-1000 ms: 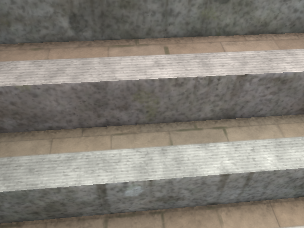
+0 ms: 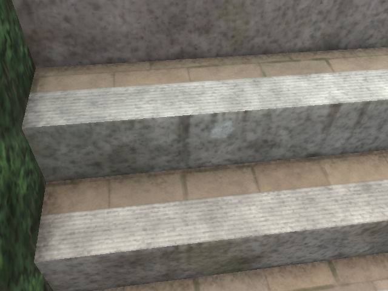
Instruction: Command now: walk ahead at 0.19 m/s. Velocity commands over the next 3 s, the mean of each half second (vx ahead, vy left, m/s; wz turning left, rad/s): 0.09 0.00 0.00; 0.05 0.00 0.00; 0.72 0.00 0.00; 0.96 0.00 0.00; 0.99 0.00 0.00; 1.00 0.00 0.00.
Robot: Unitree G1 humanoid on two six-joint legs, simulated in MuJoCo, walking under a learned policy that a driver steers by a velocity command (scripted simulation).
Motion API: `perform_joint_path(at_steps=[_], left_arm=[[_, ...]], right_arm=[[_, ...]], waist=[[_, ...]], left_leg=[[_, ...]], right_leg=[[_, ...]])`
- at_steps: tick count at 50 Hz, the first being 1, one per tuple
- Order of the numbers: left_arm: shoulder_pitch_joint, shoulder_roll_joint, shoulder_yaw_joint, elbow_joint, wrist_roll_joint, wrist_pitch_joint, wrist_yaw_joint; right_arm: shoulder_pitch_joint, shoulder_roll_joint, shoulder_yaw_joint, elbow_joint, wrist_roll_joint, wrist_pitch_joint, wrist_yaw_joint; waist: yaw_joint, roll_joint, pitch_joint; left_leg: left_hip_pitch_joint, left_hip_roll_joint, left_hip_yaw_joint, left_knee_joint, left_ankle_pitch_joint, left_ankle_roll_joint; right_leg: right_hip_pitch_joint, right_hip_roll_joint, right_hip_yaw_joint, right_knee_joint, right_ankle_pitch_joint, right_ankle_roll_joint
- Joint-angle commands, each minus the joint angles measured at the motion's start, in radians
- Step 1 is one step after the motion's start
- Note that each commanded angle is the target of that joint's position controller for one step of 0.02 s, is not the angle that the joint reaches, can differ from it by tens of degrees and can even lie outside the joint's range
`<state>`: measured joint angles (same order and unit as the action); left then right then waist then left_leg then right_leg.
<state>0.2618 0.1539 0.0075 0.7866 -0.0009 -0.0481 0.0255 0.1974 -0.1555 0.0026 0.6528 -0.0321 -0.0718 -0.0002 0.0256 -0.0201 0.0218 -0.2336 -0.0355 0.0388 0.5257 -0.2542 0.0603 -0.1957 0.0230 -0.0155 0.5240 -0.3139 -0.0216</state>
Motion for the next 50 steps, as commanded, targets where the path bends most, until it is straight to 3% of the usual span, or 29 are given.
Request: perform_joint_path(at_steps=[1, 2, 4, 10, 25, 27, 45, 47, 48, 50], left_arm=[[0.074, 0.087, 0.016, -0.042, 0.012, -0.013, 0.005], [0.042, 0.090, 0.018, -0.035, 0.010, -0.005, 0.005], [0.009, 0.093, 0.023, -0.043, 0.009, 0.017, 0.003], [-0.023, 0.085, 0.034, -0.011, 0.005, 0.028, 0.000], [0.016, 0.113, 0.055, 0.120, 0.003, 0.039, 0.013], [0.029, 0.124, 0.060, 0.138, -0.001, 0.041, 0.016], [0.082, 0.133, 0.062, 0.242, -0.002, 0.039, 0.020], [0.074, 0.116, 0.056, 0.240, -0.006, 0.043, 0.027], [0.055, 0.125, 0.059, 0.223, -0.011, 0.040, 0.034], [0.040, 0.132, 0.062, 0.190, -0.025, 0.017, 0.033]], right_arm=[[-0.039, -0.020, 0.000, -0.061, 0.012, 0.002, 0.010], [-0.043, -0.044, -0.007, -0.060, 0.006, 0.005, 0.009], [-0.029, -0.075, -0.017, -0.048, -0.005, 0.004, 0.001], [-0.018, -0.076, -0.026, -0.006, -0.003, 0.001, -0.006], [0.007, -0.080, -0.034, 0.081, -0.009, 0.018, -0.012], [0.006, -0.088, -0.035, 0.090, -0.017, 0.021, -0.014], [0.051, -0.104, -0.032, 0.147, -0.009, 0.037, -0.025], [0.041, -0.110, -0.030, 0.143, -0.010, 0.042, -0.037], [0.037, -0.149, -0.043, 0.133, 0.001, 0.044, -0.045], [0.078, -0.184, -0.059, 0.121, 0.020, 0.035, -0.051]], waist=[[0.036, 0.103, -0.029], [0.020, 0.049, -0.023], [0.015, 0.036, -0.029], [0.008, 0.007, -0.041], [0.007, 0.016, -0.005], [0.007, 0.029, 0.002], [0.008, 0.012, 0.009], [0.006, 0.045, -0.009], [-0.001, 0.091, -0.008], [-0.018, 0.165, 0.009]], left_leg=[[0.020, 0.102, -0.154, -0.128, 0.324, 0.046], [0.049, 0.088, -0.139, -0.127, 0.307, 0.026], [0.072, 0.095, -0.148, -0.147, 0.330, 0.016], [0.121, 0.110, -0.160, -0.199, 0.329, 0.005], [0.111, 0.115, -0.171, -0.287, 0.150, -0.010], [0.109, 0.119, -0.182, -0.304, 0.136, -0.024], [0.113, 0.106, -0.182, -0.316, 0.111, -0.025], [0.098, 0.106, -0.214, -0.378, -0.216, -0.008], [0.093, 0.121, -0.256, -0.392, -0.397, 0.028], [0.119, 0.254, -0.444, -0.439, -0.594, 0.134]], right_leg=[[0.044, -0.082, 0.099, -0.071, 0.307, -0.017], [0.021, -0.077, 0.096, -0.079, 0.276, -0.012], [0.019, -0.083, 0.107, -0.092, 0.261, -0.003], [0.021, -0.103, 0.119, -0.131, 0.204, 0.016], [-0.011, -0.129, 0.134, -0.159, 0.142, 0.028], [-0.018, -0.130, 0.135, -0.161, 0.130, 0.025], [-0.037, -0.129, 0.129, -0.182, 0.137, 0.025], [-0.044, -0.096, 0.091, -0.159, 0.024, 0.016], [-0.088, -0.054, 0.040, -0.077, -0.092, 0.005], [-0.226, -0.047, -0.007, 0.108, -0.139, -0.018]])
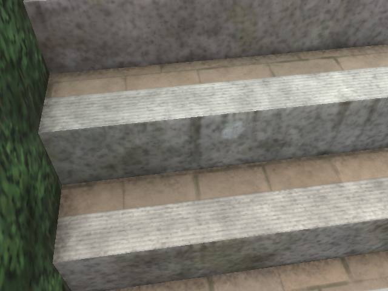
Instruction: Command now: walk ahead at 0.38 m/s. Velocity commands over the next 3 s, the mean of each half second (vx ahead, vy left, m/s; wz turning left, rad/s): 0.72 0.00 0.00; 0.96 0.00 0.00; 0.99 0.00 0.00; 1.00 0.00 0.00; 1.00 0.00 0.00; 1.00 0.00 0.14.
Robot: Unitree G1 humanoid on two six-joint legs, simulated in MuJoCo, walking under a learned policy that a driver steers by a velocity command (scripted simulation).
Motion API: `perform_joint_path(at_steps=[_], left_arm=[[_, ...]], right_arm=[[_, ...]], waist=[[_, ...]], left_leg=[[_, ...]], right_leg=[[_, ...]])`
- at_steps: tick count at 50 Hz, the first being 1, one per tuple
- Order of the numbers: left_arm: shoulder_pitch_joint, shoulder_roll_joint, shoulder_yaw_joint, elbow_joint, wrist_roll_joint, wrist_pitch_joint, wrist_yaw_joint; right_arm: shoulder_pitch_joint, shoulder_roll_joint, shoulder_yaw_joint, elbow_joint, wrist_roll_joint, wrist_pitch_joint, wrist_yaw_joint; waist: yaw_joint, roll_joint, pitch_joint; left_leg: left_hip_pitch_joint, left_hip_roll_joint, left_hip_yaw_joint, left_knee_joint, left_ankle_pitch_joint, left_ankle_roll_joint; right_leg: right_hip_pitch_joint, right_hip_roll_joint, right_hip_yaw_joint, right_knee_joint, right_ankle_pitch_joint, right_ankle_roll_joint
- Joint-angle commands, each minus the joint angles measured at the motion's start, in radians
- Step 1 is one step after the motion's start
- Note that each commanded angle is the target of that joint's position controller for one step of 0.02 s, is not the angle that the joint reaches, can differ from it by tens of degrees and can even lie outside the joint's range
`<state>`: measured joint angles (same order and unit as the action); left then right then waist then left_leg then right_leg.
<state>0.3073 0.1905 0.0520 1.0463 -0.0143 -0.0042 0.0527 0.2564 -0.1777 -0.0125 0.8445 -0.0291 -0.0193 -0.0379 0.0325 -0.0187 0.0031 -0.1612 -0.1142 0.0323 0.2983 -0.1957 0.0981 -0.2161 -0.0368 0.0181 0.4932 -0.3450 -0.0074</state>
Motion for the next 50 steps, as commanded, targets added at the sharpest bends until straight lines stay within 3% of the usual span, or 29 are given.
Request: perform_joint_path(at_steps=[1, 3, 6, 10, 13, 14, 15, 16, 17, 18, 20, 23, 26, 29, 31, 32, 34, 35, 36, 37, 38, 39, 40, 42, 43, 44, 46, 47, 50], left_arm=[[-0.020, 0.099, 0.019, -0.085, -0.014, -0.042, -0.002], [-0.067, 0.092, 0.021, -0.129, -0.019, -0.063, -0.019], [-0.013, 0.058, 0.011, -0.156, -0.008, -0.081, -0.030], [-0.024, 0.037, -0.012, -0.206, 0.001, -0.100, -0.025], [0.086, 0.060, -0.008, -0.220, 0.023, -0.119, -0.028], [0.173, 0.100, 0.002, -0.212, 0.036, -0.123, -0.036], [0.268, 0.227, 0.026, -0.213, 0.042, -0.119, -0.044], [0.245, 0.278, 0.042, -0.223, 0.049, -0.127, -0.049], [0.173, 0.218, 0.028, -0.244, 0.054, -0.122, -0.051], [0.117, 0.177, 0.008, -0.270, 0.051, -0.110, -0.047], [0.130, 0.095, -0.028, -0.262, 0.050, -0.088, -0.047], [0.258, 0.066, -0.052, -0.179, 0.055, -0.061, -0.042], [0.264, 0.040, -0.069, -0.147, 0.051, -0.057, -0.046], [0.163, 0.055, -0.075, -0.170, 0.039, -0.079, -0.040], [0.233, 0.055, -0.079, -0.130, 0.008, -0.078, -0.019], [0.259, 0.114, -0.059, -0.112, -0.029, -0.067, -0.002], [0.306, 0.147, -0.055, -0.060, -0.031, -0.033, 0.018], [0.313, 0.192, -0.050, -0.057, 0.008, -0.046, 0.014], [0.279, 0.253, -0.036, -0.058, 0.026, -0.047, 0.012], [0.177, 0.285, -0.018, -0.097, 0.040, -0.059, 0.017], [0.156, 0.227, -0.012, -0.155, -0.011, -0.090, -0.010], [-0.037, 0.149, -0.018, -0.188, 0.016, -0.119, -0.047], [-0.175, 0.063, -0.024, -0.281, 0.015, -0.147, -0.088], [-0.362, -0.136, -0.103, -0.446, 0.010, -0.152, -0.113], [-0.278, -0.185, -0.129, -0.444, 0.017, -0.132, -0.108], [-0.152, -0.209, -0.148, -0.420, 0.004, -0.106, -0.111], [-0.023, -0.165, -0.162, -0.404, -0.005, -0.085, -0.107], [-0.057, -0.097, -0.155, -0.414, -0.017, -0.077, -0.095], [-0.187, -0.100, -0.165, -0.451, -0.007, -0.053, -0.040]], right_arm=[[0.030, -0.163, -0.048, -0.075, 0.026, -0.026, -0.018], [0.057, -0.172, -0.055, -0.079, 0.026, -0.045, -0.024], [-0.023, -0.166, -0.053, -0.121, 0.038, -0.057, -0.022], [-0.065, -0.153, -0.043, -0.173, 0.036, -0.056, 0.005], [-0.110, -0.115, -0.024, -0.202, 0.043, -0.074, 0.046], [-0.146, -0.070, -0.009, -0.235, 0.042, -0.086, 0.051], [-0.178, -0.005, 0.014, -0.286, 0.025, -0.108, 0.050], [0.005, -0.042, -0.003, -0.226, 0.082, -0.112, 0.045], [-0.025, -0.080, -0.009, -0.214, 0.102, -0.109, 0.048], [-0.120, -0.049, 0.009, -0.269, 0.091, -0.109, 0.061], [-0.135, 0.006, 0.038, -0.293, 0.054, -0.104, 0.068], [-0.142, 0.104, 0.075, -0.312, 0.061, -0.075, 0.075], [-0.271, 0.121, 0.106, -0.381, 0.054, -0.058, 0.060], [-0.337, 0.076, 0.115, -0.409, 0.047, -0.056, 0.051], [-0.447, 0.089, 0.134, -0.467, 0.036, -0.053, 0.045], [-0.512, 0.116, 0.165, -0.514, 0.019, -0.056, 0.049], [-0.463, 0.116, 0.165, -0.493, 0.038, -0.063, 0.052], [-0.340, 0.047, 0.112, -0.441, 0.034, -0.072, 0.065], [-0.234, -0.041, 0.080, -0.418, 0.051, -0.079, 0.073], [-0.025, -0.156, 0.035, -0.352, 0.028, -0.092, 0.074], [0.177, -0.300, -0.016, -0.246, -0.024, -0.078, 0.071], [0.413, -0.351, -0.039, -0.091, -0.030, -0.048, 0.032], [0.331, -0.233, -0.025, -0.042, -0.029, -0.046, 0.002], [0.117, 0.007, 0.040, 0.028, -0.013, -0.051, 0.034], [0.087, 0.115, 0.065, 0.089, -0.016, -0.050, 0.045], [0.047, 0.150, 0.077, 0.126, -0.027, -0.046, 0.060], [-0.024, 0.085, 0.065, 0.139, -0.027, -0.051, 0.085], [-0.088, 0.064, 0.067, 0.129, -0.041, -0.059, 0.092], [0.008, -0.055, 0.052, 0.182, 0.001, -0.089, 0.096]], waist=[[-0.033, 0.154, 0.049], [-0.047, 0.086, 0.071], [-0.001, 0.047, 0.031], [0.002, 0.105, 0.014], [0.075, 0.060, -0.035], [0.104, -0.020, -0.101], [0.102, -0.315, -0.111], [0.045, -0.332, -0.205], [0.054, -0.172, -0.093], [0.049, -0.083, 0.001], [0.017, 0.040, 0.013], [0.012, -0.011, 0.036], [0.008, -0.032, 0.128], [-0.024, -0.026, 0.122], [0.004, -0.051, 0.088], [0.009, -0.052, 0.040], [-0.044, -0.147, -0.123], [-0.109, -0.227, -0.229], [-0.179, -0.327, -0.260], [-0.276, -0.327, -0.372], [-0.288, 0.062, -0.439], [-0.338, 0.447, -0.388], [-0.268, 0.340, -0.235], [-0.103, 0.059, 0.095], [-0.015, -0.013, 0.116], [0.059, 0.023, 0.102], [0.157, 0.005, 0.069], [0.176, -0.009, 0.061], [0.107, 0.005, 0.090]], left_leg=[[0.046, 0.383, -0.495, -0.231, -0.595, 0.134], [0.112, 0.431, -0.526, -0.241, -0.418, 0.165], [0.049, 0.339, -0.340, -0.207, -0.223, 0.134], [-0.066, 0.285, -0.250, -0.146, -0.110, 0.149], [-0.112, 0.224, -0.138, 0.137, 0.369, 0.117], [-0.184, 0.157, -0.076, 0.382, 0.385, 0.061], [-0.479, 0.024, -0.014, 0.747, -0.068, -0.037], [-0.605, 0.013, -0.099, 1.184, -0.332, -0.057], [-0.845, 0.033, -0.181, 1.573, -0.300, -0.039], [-1.032, 0.054, -0.189, 1.747, -0.242, -0.018], [-1.112, 0.097, -0.200, 1.776, -0.132, -0.020], [-1.254, 0.054, -0.179, 2.199, -0.160, -0.042], [-1.427, 0.070, -0.171, 2.268, -0.135, -0.046], [-1.213, 0.113, -0.109, 1.929, 0.042, -0.060], [-1.103, 0.161, 0.027, 1.680, 0.096, -0.079], [-0.949, 0.219, 0.119, 1.454, -0.079, -0.064], [-0.572, 0.127, 0.213, 1.144, -0.339, -0.014], [-0.464, 0.024, 0.295, 1.224, -0.557, 0.002], [-0.460, -0.005, 0.235, 1.000, -0.621, 0.034], [-0.233, 0.052, -0.040, 0.862, -0.474, 0.101], [0.019, 0.242, -0.584, 0.513, -0.721, 0.240], [0.175, 0.330, -1.027, -0.040, -0.811, 0.297], [0.086, 0.419, -1.199, -0.086, -0.842, 0.241], [-0.272, 0.410, -0.734, 0.177, -0.576, 0.148], [-0.357, 0.346, -0.480, 0.224, -0.300, 0.097], [-0.386, 0.330, -0.359, 0.199, -0.179, 0.066], [-0.439, 0.291, -0.138, 0.122, -0.045, 0.044], [-0.546, 0.289, -0.074, 0.067, -0.005, 0.065], [-0.447, 0.303, -0.054, -0.049, -0.067, 0.105]], right_leg=[[-0.255, -0.013, -0.025, 0.212, -0.085, -0.040], [-0.402, -0.048, 0.024, 0.388, -0.156, -0.040], [-0.351, -0.041, 0.003, 0.431, -0.078, -0.017], [-0.122, -0.009, -0.086, 0.155, 0.039, -0.006], [0.072, 0.056, -0.135, -0.067, 0.176, -0.035], [0.201, -0.002, -0.031, -0.110, 0.343, -0.053], [0.371, -0.215, 0.302, -0.152, 0.689, -0.133], [0.361, -0.387, 0.585, -0.222, 0.283, -0.351], [0.321, -0.391, 0.606, -0.219, 0.022, -0.385], [0.271, -0.349, 0.481, -0.191, -0.042, -0.328], [0.210, -0.268, 0.333, -0.155, 0.030, -0.246], [0.136, -0.272, 0.277, -0.176, 0.081, -0.242], [0.070, -0.254, 0.210, -0.224, -0.005, -0.190], [-0.161, -0.161, 0.055, -0.283, 0.119, -0.150], [-0.192, -0.163, 0.063, -0.398, 0.170, -0.180], [-0.171, -0.198, 0.091, -0.551, 0.254, -0.205], [-0.007, -0.169, -0.036, -0.427, 1.088, -0.207], [0.154, -0.224, -0.054, -0.262, 1.902, -0.250], [0.321, -0.252, -0.032, -0.074, 2.221, -0.267], [0.252, -0.268, -0.006, 0.178, 2.376, -0.281], [-0.096, -0.144, 0.005, 0.499, 2.143, -0.245], [-0.378, 0.095, 0.141, 0.887, 0.605, -0.236], [-0.673, 0.194, 0.325, 1.396, 0.301, -0.222], [-0.956, 0.135, 0.262, 1.661, 0.301, -0.258], [-0.945, 0.124, 0.239, 1.734, 0.276, -0.243], [-0.973, 0.124, 0.247, 1.855, 0.210, -0.234], [-0.980, 0.086, 0.227, 1.796, 0.246, -0.192], [-0.914, 0.085, 0.196, 1.739, 0.300, -0.163], [-1.080, 0.071, 0.112, 1.787, 0.273, -0.097]])
Over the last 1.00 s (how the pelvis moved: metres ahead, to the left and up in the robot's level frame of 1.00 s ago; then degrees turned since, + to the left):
-0.01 0.02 0.01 0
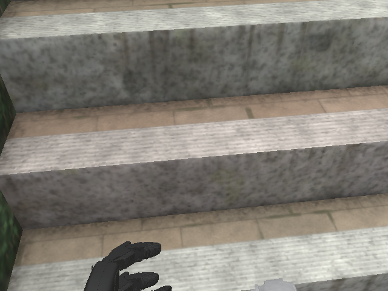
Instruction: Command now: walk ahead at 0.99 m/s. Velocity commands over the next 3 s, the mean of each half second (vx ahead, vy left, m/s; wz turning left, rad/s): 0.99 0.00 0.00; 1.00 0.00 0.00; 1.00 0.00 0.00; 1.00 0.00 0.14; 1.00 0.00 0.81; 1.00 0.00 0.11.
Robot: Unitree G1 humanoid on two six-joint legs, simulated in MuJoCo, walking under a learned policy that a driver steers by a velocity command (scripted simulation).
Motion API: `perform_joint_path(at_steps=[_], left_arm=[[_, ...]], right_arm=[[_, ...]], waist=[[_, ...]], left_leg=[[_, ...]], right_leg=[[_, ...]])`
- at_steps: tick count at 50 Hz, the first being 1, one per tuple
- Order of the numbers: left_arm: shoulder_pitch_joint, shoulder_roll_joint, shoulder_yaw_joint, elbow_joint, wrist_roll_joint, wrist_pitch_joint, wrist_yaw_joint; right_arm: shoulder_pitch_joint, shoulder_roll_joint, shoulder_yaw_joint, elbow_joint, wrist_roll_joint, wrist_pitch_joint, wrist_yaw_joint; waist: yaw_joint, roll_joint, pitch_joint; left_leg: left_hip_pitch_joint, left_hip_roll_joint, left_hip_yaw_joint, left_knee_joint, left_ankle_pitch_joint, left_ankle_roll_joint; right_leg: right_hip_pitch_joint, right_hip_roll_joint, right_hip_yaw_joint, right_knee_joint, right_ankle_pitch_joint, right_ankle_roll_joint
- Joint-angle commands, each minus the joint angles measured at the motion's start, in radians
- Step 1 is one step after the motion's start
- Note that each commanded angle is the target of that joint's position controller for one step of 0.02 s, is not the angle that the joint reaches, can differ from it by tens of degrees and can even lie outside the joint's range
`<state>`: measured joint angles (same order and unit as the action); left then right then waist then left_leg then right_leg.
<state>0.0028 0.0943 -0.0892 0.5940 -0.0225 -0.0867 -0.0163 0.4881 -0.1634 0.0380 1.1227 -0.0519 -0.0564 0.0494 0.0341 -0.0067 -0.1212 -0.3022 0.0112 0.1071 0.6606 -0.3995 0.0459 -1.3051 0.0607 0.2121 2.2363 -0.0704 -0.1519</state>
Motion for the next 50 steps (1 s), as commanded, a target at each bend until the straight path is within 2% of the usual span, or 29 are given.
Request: perform_joint_path(at_steps=[1, 6, 7, 8, 10, 12, 13, 14, 15, 17, 19, 22, 25, 28, 29, 30, 31, 32, 33, 34, 35, 36, 38, 40, 43, 46, 48, 49, 50], left_arm=[[0.053, -0.032, -0.038, -0.008, 0.000, 0.031, 0.031], [-0.292, -0.058, -0.084, -0.170, -0.020, 0.009, -0.010], [-0.436, -0.097, -0.122, -0.250, -0.006, 0.008, -0.033], [-0.423, -0.085, -0.122, -0.241, -0.026, 0.004, -0.044], [-0.203, 0.039, -0.047, -0.199, 0.001, -0.014, -0.042], [0.193, 0.279, 0.066, -0.070, 0.029, 0.003, -0.033], [0.388, 0.367, 0.108, 0.029, 0.078, 0.018, -0.019], [0.610, 0.447, 0.147, 0.182, 0.077, 0.046, 0.007], [0.525, 0.330, 0.123, 0.218, 0.067, 0.045, 0.025], [0.365, 0.062, 0.052, 0.320, 0.072, 0.023, -0.022], [0.303, -0.058, 0.026, 0.424, 0.075, 0.006, -0.065], [0.232, -0.043, 0.013, 0.463, 0.114, 0.012, -0.066], [0.174, 0.037, -0.006, 0.467, 0.065, -0.009, -0.066], [0.422, 0.107, -0.010, 0.539, 0.009, -0.015, -0.012], [0.461, 0.160, 0.003, 0.547, -0.002, -0.004, 0.004], [0.520, 0.200, 0.010, 0.557, 0.002, -0.022, 0.016], [0.517, 0.373, 0.057, 0.554, 0.013, -0.020, 0.036], [0.467, 0.439, 0.090, 0.540, 0.016, -0.010, 0.048], [0.405, 0.389, 0.089, 0.494, 0.046, -0.009, 0.050], [0.316, 0.311, 0.082, 0.419, 0.071, -0.022, 0.038], [0.176, 0.190, 0.068, 0.331, 0.064, -0.042, 0.006], [-0.062, 0.102, 0.068, 0.227, 0.043, -0.056, -0.009], [-0.157, -0.086, 0.002, 0.026, 0.022, -0.094, -0.068], [-0.004, -0.116, -0.030, 0.035, 0.040, -0.075, -0.085], [0.059, -0.039, -0.052, 0.014, 0.001, -0.030, -0.053], [-0.077, -0.023, -0.075, -0.069, 0.002, -0.009, -0.029], [-0.314, -0.050, -0.116, -0.202, 0.010, -0.021, -0.036], [-0.417, -0.061, -0.141, -0.263, 0.021, -0.030, -0.051], [-0.498, -0.078, -0.149, -0.316, 0.006, -0.050, -0.049]], right_arm=[[-0.098, -0.078, -0.001, -0.059, 0.028, -0.051, 0.004], [0.163, -0.089, -0.011, -0.011, 0.040, -0.017, -0.058], [0.175, -0.129, -0.030, 0.010, 0.081, -0.009, -0.089], [0.117, -0.128, -0.023, 0.018, 0.092, -0.001, -0.097], [0.104, -0.255, -0.038, 0.039, 0.060, -0.041, -0.071], [-0.009, -0.399, -0.093, -0.017, 0.040, -0.040, -0.082], [-0.059, -0.277, -0.088, -0.084, 0.060, -0.055, -0.064], [-0.190, -0.138, -0.077, -0.122, 0.036, -0.085, -0.030], [-0.379, -0.037, -0.069, -0.231, 0.010, -0.100, 0.008], [-0.598, 0.122, 0.009, -0.462, 0.019, -0.118, 0.038], [-0.447, 0.215, 0.076, -0.486, 0.031, -0.102, 0.049], [-0.317, 0.140, 0.095, -0.436, 0.089, -0.046, 0.035], [-0.477, 0.117, 0.128, -0.525, 0.088, -0.022, -0.005], [-0.752, 0.100, 0.157, -0.601, 0.069, -0.023, -0.010], [-0.729, 0.055, 0.145, -0.587, 0.054, -0.031, -0.012], [-0.704, -0.036, 0.097, -0.577, 0.044, -0.040, -0.018], [-0.536, -0.059, 0.086, -0.521, 0.011, -0.025, -0.019], [-0.421, -0.114, 0.054, -0.484, 0.014, -0.026, 0.005], [-0.347, -0.165, 0.022, -0.436, 0.024, -0.026, 0.018], [-0.220, -0.241, -0.014, -0.370, 0.002, -0.010, 0.018], [-0.110, -0.274, -0.037, -0.281, -0.010, 0.027, -0.013], [-0.099, -0.207, -0.035, -0.228, -0.057, 0.039, -0.048], [-0.201, 0.071, 0.044, -0.159, -0.030, -0.010, -0.008], [-0.176, 0.143, 0.047, -0.064, -0.003, -0.025, 0.022], [-0.315, 0.063, 0.031, -0.084, -0.010, -0.030, 0.009], [-0.173, -0.003, 0.025, -0.039, 0.027, -0.055, -0.024], [0.003, -0.030, 0.025, 0.005, 0.073, -0.041, -0.053], [0.045, -0.065, 0.019, 0.021, 0.079, -0.043, -0.064], [0.159, -0.111, 0.012, 0.067, 0.126, -0.053, -0.079]], waist=[[0.033, 0.025, 0.193], [-0.129, 0.076, 0.133], [-0.140, 0.119, 0.112], [-0.083, 0.121, 0.091], [0.069, 0.292, -0.149], [0.263, 0.372, -0.311], [0.265, 0.095, -0.349], [0.254, -0.270, -0.393], [0.204, -0.230, -0.308], [0.041, -0.059, -0.015], [-0.101, 0.031, 0.094], [-0.203, -0.012, 0.147], [-0.236, -0.010, 0.227], [-0.119, -0.052, 0.087], [-0.133, -0.033, -0.005], [-0.149, -0.065, -0.190], [-0.221, -0.233, -0.253], [-0.267, -0.283, -0.258], [-0.271, -0.205, -0.254], [-0.264, 0.035, -0.233], [-0.258, 0.288, -0.181], [-0.273, 0.365, 0.005], [-0.110, 0.146, 0.196], [0.015, -0.044, 0.135], [0.119, 0.000, 0.191], [0.045, -0.005, 0.207], [-0.033, -0.088, 0.195], [-0.047, -0.102, 0.120], [-0.049, -0.034, 0.000]], left_leg=[[-0.116, 0.219, -0.181, -0.424, 0.116, 0.168], [0.233, 0.305, -0.212, -0.604, 0.136, 0.157], [0.144, 0.331, -0.164, -0.787, 0.278, 0.171], [0.032, 0.284, -0.052, -0.788, 0.606, 0.160], [0.172, 0.320, 0.019, -0.497, 2.028, 0.202], [0.358, 0.339, -0.073, -0.091, 2.256, 0.204], [-0.027, 0.235, -0.140, 0.239, 2.022, 0.185], [-0.301, 0.008, -0.271, 0.612, 0.629, 0.194], [-0.526, -0.095, -0.469, 1.194, 0.420, 0.179], [-0.815, -0.094, -0.424, 1.623, 0.382, 0.237], [-0.909, -0.057, -0.432, 1.717, 0.374, 0.270], [-1.036, -0.081, -0.357, 1.938, 0.337, 0.198], [-0.987, -0.055, -0.215, 1.654, 0.411, 0.136], [-0.592, -0.019, 0.072, 1.219, 0.355, 0.097], [-0.381, -0.008, 0.135, 1.007, 0.301, 0.107], [-0.166, -0.109, 0.174, 0.941, 0.206, 0.108], [-0.189, -0.110, 0.138, 0.848, -0.093, 0.099], [-0.225, -0.137, 0.097, 0.650, -0.262, 0.089], [-0.168, -0.114, -0.052, 0.461, -0.252, 0.117], [-0.027, 0.012, -0.355, 0.249, -0.267, 0.179], [0.087, 0.138, -0.807, -0.132, -0.390, 0.282], [0.002, 0.210, -1.133, -0.369, -0.386, 0.363], [-0.091, 0.199, -0.778, -0.141, -0.219, 0.245], [-0.020, 0.147, -0.489, -0.124, 0.043, 0.138], [-0.240, 0.169, -0.310, -0.340, 0.139, 0.159], [-0.139, 0.201, -0.267, -0.456, 0.141, 0.178], [-0.076, 0.213, -0.239, -0.613, 0.175, 0.163], [-0.207, 0.194, -0.138, -0.752, 0.362, 0.170], [-0.318, 0.179, -0.104, -0.727, 0.956, 0.156]], right_leg=[[-0.162, -0.030, -0.091, 0.131, -0.039, 0.057], [-0.292, -0.167, -0.255, -0.285, -0.094, 0.102], [-0.047, -0.211, -0.350, -0.546, -0.246, 0.101], [0.317, -0.185, -0.423, -0.791, -0.255, 0.072], [0.794, -0.017, -0.496, -0.786, -0.435, 0.045], [1.006, -0.005, -0.206, -1.121, -0.510, -0.005], [1.252, -0.195, 0.360, -1.404, -0.724, -0.137], [1.450, -0.319, 0.844, -1.906, -0.938, -0.181], [1.323, -0.370, 0.939, -1.960, -0.914, -0.104], [1.031, -0.340, 0.501, -1.806, -0.666, -0.024], [0.913, -0.250, 0.073, -1.716, -0.197, 0.060], [0.770, -0.273, -0.108, -1.866, -0.097, 0.029], [0.525, -0.190, -0.332, -1.990, -0.092, 0.072], [0.548, -0.233, -0.302, -2.305, 0.085, -0.017], [0.648, -0.220, -0.375, -2.277, 0.482, -0.006], [0.834, -0.209, -0.400, -2.112, 1.392, -0.006], [1.117, -0.323, -0.358, -1.977, 1.881, -0.070], [1.341, -0.378, -0.318, -1.814, 2.044, -0.122], [1.380, -0.372, -0.297, -1.629, 1.911, -0.147], [1.166, -0.333, -0.271, -1.402, 1.661, -0.154], [0.792, -0.155, -0.204, -1.081, 0.836, -0.147], [0.394, 0.078, -0.053, -0.308, 0.095, -0.076], [-0.016, 0.058, 0.100, 0.074, -0.132, -0.104], [-0.056, 0.017, 0.108, 0.031, -0.102, -0.100], [-0.020, -0.029, -0.007, 0.054, -0.157, -0.004], [-0.170, -0.085, -0.078, 0.113, -0.176, 0.054], [-0.111, -0.169, -0.240, -0.300, -0.156, 0.075], [0.273, -0.191, -0.442, -0.619, -0.111, 0.073], [0.771, -0.134, -0.472, -0.874, -0.225, 0.046]])
Over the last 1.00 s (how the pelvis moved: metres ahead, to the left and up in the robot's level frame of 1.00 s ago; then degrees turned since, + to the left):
0.33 -0.05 0.18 1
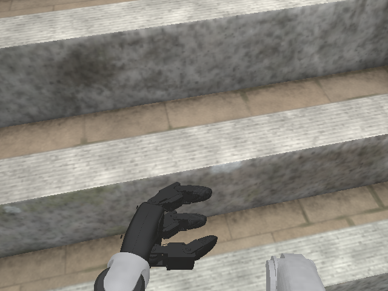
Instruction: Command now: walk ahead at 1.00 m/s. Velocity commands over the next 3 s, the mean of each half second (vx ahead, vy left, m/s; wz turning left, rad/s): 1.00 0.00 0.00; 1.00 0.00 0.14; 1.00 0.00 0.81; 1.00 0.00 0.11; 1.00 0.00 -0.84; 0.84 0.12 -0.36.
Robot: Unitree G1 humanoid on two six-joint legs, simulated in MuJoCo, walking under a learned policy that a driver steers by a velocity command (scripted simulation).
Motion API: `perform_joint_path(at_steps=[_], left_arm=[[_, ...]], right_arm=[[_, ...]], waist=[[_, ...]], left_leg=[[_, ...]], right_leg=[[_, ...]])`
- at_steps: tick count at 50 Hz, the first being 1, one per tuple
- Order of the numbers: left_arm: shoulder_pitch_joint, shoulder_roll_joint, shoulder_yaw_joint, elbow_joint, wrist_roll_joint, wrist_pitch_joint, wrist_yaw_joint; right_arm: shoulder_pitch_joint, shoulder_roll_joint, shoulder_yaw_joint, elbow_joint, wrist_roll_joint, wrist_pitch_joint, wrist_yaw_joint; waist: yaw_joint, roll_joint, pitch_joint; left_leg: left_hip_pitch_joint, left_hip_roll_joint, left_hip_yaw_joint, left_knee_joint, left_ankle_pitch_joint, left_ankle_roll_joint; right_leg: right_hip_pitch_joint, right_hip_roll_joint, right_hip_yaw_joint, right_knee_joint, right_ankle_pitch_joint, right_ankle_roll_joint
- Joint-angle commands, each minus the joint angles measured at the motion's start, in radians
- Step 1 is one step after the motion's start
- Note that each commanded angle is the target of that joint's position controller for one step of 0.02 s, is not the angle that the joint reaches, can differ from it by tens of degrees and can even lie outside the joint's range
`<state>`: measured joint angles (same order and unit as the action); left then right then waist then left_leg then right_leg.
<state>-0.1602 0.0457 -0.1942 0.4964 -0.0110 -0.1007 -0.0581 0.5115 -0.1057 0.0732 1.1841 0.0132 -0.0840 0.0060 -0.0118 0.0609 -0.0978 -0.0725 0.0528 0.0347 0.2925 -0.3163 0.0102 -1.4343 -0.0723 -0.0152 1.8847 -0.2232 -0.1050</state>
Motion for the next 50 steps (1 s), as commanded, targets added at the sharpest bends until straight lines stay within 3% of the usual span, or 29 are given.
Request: perform_joint_path(at_steps=[1, 3, 4, 5, 6, 9, 11, 14, 16, 19, 21, 23, 25, 26, 27, 30, 31, 33, 37, 39, 40, 41, 42, 43, 44, 45, 46, 48, 50], left_arm=[[-0.138, 0.062, 0.023, -0.173, -0.002, -0.040, 0.002], [0.422, 0.377, 0.180, 0.016, 0.052, 0.002, 0.015], [0.611, 0.504, 0.231, 0.141, 0.098, 0.014, 0.015], [0.710, 0.498, 0.241, 0.242, 0.102, 0.050, 0.048], [0.661, 0.362, 0.210, 0.318, 0.058, 0.060, 0.056], [0.484, -0.009, 0.124, 0.505, 0.057, 0.020, 0.003], [0.409, -0.026, 0.127, 0.552, 0.075, 0.023, -0.010], [0.360, 0.032, 0.110, 0.578, 0.109, 0.016, -0.018], [0.328, 0.093, 0.102, 0.574, 0.058, 0.012, -0.024], [0.533, 0.194, 0.117, 0.618, 0.008, 0.011, 0.027], [0.660, 0.327, 0.148, 0.647, -0.007, 0.009, 0.052], [0.588, 0.476, 0.205, 0.603, 0.027, 0.015, 0.079], [0.394, 0.335, 0.195, 0.458, 0.053, -0.027, 0.047], [0.172, 0.205, 0.181, 0.368, 0.050, -0.035, 0.026], [0.032, 0.083, 0.155, 0.231, 0.033, -0.063, -0.017], [0.129, -0.072, 0.081, 0.107, 0.043, -0.066, -0.065], [0.175, -0.099, 0.054, 0.104, 0.030, -0.059, -0.057], [0.246, 0.009, 0.060, 0.114, -0.007, -0.031, -0.019], [-0.002, 0.035, 0.028, -0.020, -0.002, -0.006, 0.035], [-0.188, 0.017, -0.014, -0.128, 0.016, -0.007, 0.016], [-0.195, 0.011, -0.012, -0.148, 0.008, -0.019, 0.019], [-0.056, 0.111, 0.054, -0.119, 0.017, -0.022, 0.030], [0.228, 0.249, 0.129, -0.039, 0.051, 0.002, 0.034], [0.447, 0.357, 0.186, 0.061, 0.070, 0.007, 0.032], [0.630, 0.510, 0.245, 0.168, 0.110, 0.016, 0.024], [0.705, 0.493, 0.249, 0.267, 0.123, 0.047, 0.051], [0.615, 0.352, 0.211, 0.315, 0.082, 0.051, 0.053], [0.450, 0.071, 0.137, 0.456, 0.076, 0.021, 0.013], [0.419, -0.017, 0.130, 0.541, 0.083, 0.000, -0.008]], right_arm=[[0.199, -0.234, -0.035, 0.010, 0.034, -0.061, -0.025], [-0.041, -0.510, -0.131, -0.077, -0.031, -0.061, -0.027], [-0.123, -0.367, -0.123, -0.170, -0.031, -0.075, -0.006], [-0.214, -0.190, -0.099, -0.174, -0.041, -0.084, 0.027], [-0.389, -0.076, -0.092, -0.306, -0.056, -0.098, 0.064], [-0.543, 0.128, 0.006, -0.540, -0.055, -0.084, 0.101], [-0.389, 0.151, 0.056, -0.523, -0.013, -0.067, 0.106], [-0.369, 0.106, 0.082, -0.534, 0.023, -0.020, 0.054], [-0.486, 0.074, 0.103, -0.599, 0.016, -0.005, 0.029], [-0.718, 0.055, 0.128, -0.679, -0.038, -0.006, 0.019], [-0.646, -0.072, 0.072, -0.643, -0.054, -0.017, 0.022], [-0.397, -0.199, 0.004, -0.547, -0.052, -0.010, 0.049], [-0.102, -0.358, -0.072, -0.404, -0.082, 0.031, 0.038], [-0.064, -0.351, -0.085, -0.329, -0.095, 0.066, -0.015], [-0.138, -0.167, -0.035, -0.319, -0.119, 0.057, -0.018], [-0.200, 0.079, 0.014, -0.181, -0.064, 0.018, 0.050], [-0.245, 0.077, 0.006, -0.171, -0.069, 0.022, 0.060], [-0.369, 0.010, -0.008, -0.191, -0.079, 0.018, 0.053], [-0.192, -0.091, -0.021, -0.123, -0.027, -0.012, 0.026], [-0.058, -0.140, -0.028, -0.078, 0.015, -0.015, -0.010], [0.068, -0.195, -0.037, -0.028, 0.043, -0.018, -0.024], [0.131, -0.284, -0.064, -0.039, 0.021, -0.047, -0.019], [0.036, -0.432, -0.105, -0.053, -0.015, -0.053, -0.020], [-0.099, -0.471, -0.140, -0.117, -0.037, -0.053, -0.028], [-0.189, -0.327, -0.125, -0.205, -0.027, -0.078, 0.000], [-0.308, -0.158, -0.107, -0.239, -0.022, -0.081, 0.016], [-0.432, -0.063, -0.097, -0.359, -0.025, -0.093, 0.046], [-0.646, 0.082, -0.021, -0.576, -0.014, -0.069, 0.067], [-0.460, 0.159, 0.031, -0.567, -0.003, -0.039, 0.090]], waist=[[0.068, 0.004, -0.248], [0.344, 0.208, -0.455], [0.315, -0.151, -0.499], [0.290, -0.426, -0.481], [0.221, -0.335, -0.299], [-0.019, -0.047, 0.066], [-0.123, -0.047, 0.124], [-0.182, -0.106, 0.140], [-0.196, -0.075, 0.173], [-0.102, -0.062, -0.011], [-0.125, -0.149, -0.256], [-0.215, -0.275, -0.291], [-0.241, 0.131, -0.293], [-0.243, 0.345, -0.118], [-0.173, 0.223, 0.045], [0.061, -0.084, 0.131], [0.115, -0.092, 0.137], [0.187, -0.055, 0.145], [0.075, -0.094, 0.207], [0.042, -0.136, 0.082], [0.056, -0.053, -0.086], [0.109, 0.025, -0.291], [0.259, 0.171, -0.378], [0.333, 0.159, -0.408], [0.309, -0.250, -0.451], [0.293, -0.473, -0.438], [0.218, -0.337, -0.265], [0.066, -0.156, 0.074], [-0.075, -0.062, 0.085]], left_leg=[[-0.422, 0.162, -0.035, -0.158, 1.668, 0.227], [0.042, 0.262, -0.110, 0.314, 2.156, 0.236], [-0.254, 0.137, -0.141, 0.652, 1.880, 0.235], [-0.606, -0.130, -0.203, 1.214, 0.591, 0.203], [-0.809, -0.172, -0.368, 1.727, 0.392, 0.205], [-1.163, -0.141, -0.344, 2.074, 0.296, 0.293], [-1.248, -0.111, -0.340, 2.108, 0.274, 0.276], [-1.314, -0.124, -0.226, 2.304, 0.277, 0.200], [-1.199, -0.085, -0.129, 1.959, 0.328, 0.153], [-0.700, -0.019, 0.160, 1.532, 0.231, 0.116], [-0.410, -0.140, 0.227, 1.265, -0.059, 0.136], [-0.453, -0.167, 0.110, 0.925, -0.347, 0.142], [-0.142, 0.053, -0.570, 0.414, -0.451, 0.291], [-0.174, 0.159, -1.031, 0.034, -0.551, 0.414], [-0.265, 0.177, -1.071, 0.040, -0.591, 0.355], [-0.319, 0.106, -0.472, 0.246, -0.143, 0.175], [-0.365, 0.108, -0.366, 0.200, -0.027, 0.154], [-0.549, 0.111, -0.219, 0.055, 0.060, 0.176], [-0.455, 0.124, -0.138, -0.143, 0.059, 0.195], [-0.549, 0.121, -0.027, -0.370, 0.370, 0.189], [-0.578, 0.118, -0.015, -0.316, 0.958, 0.194], [-0.414, 0.142, -0.045, -0.115, 1.683, 0.228], [-0.062, 0.233, -0.089, 0.104, 2.071, 0.251], [-0.035, 0.236, -0.149, 0.358, 2.027, 0.247], [-0.303, 0.095, -0.180, 0.693, 1.660, 0.239], [-0.656, -0.167, -0.265, 1.364, 0.519, 0.175], [-0.876, -0.160, -0.403, 1.813, 0.397, 0.187], [-1.185, -0.121, -0.330, 2.071, 0.328, 0.251], [-1.272, -0.079, -0.315, 2.185, 0.368, 0.280]], right_leg=[[1.247, 0.129, -0.271, -0.480, -0.210, 0.004], [1.293, 0.105, 0.099, -0.772, -0.356, -0.048], [1.482, -0.082, 0.633, -1.105, -0.494, -0.182], [1.583, -0.226, 1.131, -1.566, -0.743, -0.295], [1.424, -0.240, 1.149, -1.597, -0.760, -0.186], [1.066, -0.132, 0.466, -1.358, -0.295, -0.036], [0.996, -0.102, 0.203, -1.415, -0.030, 0.024], [0.813, -0.113, 0.060, -1.557, 0.065, -0.007], [0.639, -0.046, -0.086, -1.645, 0.044, 0.024], [0.680, -0.106, -0.044, -1.949, 0.292, -0.076], [1.071, -0.133, -0.121, -1.727, 1.675, -0.086], [1.504, -0.240, -0.059, -1.373, 2.136, -0.172], [1.084, -0.111, 0.005, -0.890, 1.587, -0.197], [0.643, 0.164, 0.071, -0.233, 0.437, -0.131], [0.329, 0.205, 0.302, 0.261, 0.190, -0.147], [0.039, 0.169, 0.346, 0.443, 0.108, -0.156], [0.032, 0.145, 0.332, 0.444, 0.101, -0.127], [0.121, 0.136, 0.226, 0.406, 0.099, -0.055], [0.014, 0.046, 0.049, 0.211, 0.052, 0.013], [0.510, -0.021, -0.218, -0.277, 0.079, 0.006], [0.983, 0.031, -0.236, -0.472, -0.013, -0.009], [1.257, 0.150, -0.246, -0.475, -0.196, 0.007], [1.178, 0.131, -0.122, -0.611, -0.378, -0.008], [1.282, 0.095, 0.129, -0.787, -0.455, -0.042], [1.458, -0.117, 0.635, -1.121, -0.436, -0.163], [1.522, -0.280, 1.179, -1.593, -0.691, -0.250], [1.380, -0.310, 1.151, -1.589, -0.779, -0.150], [1.107, -0.253, 0.597, -1.436, -0.408, -0.043], [1.073, -0.202, 0.220, -1.388, -0.005, 0.060]])
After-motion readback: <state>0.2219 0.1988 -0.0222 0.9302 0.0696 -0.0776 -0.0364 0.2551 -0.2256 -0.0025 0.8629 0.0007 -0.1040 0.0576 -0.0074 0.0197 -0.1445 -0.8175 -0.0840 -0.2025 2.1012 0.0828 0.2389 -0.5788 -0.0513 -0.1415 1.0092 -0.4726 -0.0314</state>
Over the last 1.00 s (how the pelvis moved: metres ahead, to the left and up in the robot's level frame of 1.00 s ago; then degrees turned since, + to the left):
0.56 -0.10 0.44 -2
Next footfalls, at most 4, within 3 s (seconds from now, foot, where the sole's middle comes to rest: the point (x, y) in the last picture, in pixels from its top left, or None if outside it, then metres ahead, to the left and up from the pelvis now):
0.06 right None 0.22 -0.13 -0.57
0.46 left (181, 278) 0.40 0.07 -0.36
0.86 right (281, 116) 0.70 -0.18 -0.15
1.24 left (184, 2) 0.87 0.04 0.06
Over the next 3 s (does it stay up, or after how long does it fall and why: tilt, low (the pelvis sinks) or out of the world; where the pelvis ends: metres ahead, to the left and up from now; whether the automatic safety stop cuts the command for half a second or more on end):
stays up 1.29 0.05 1.24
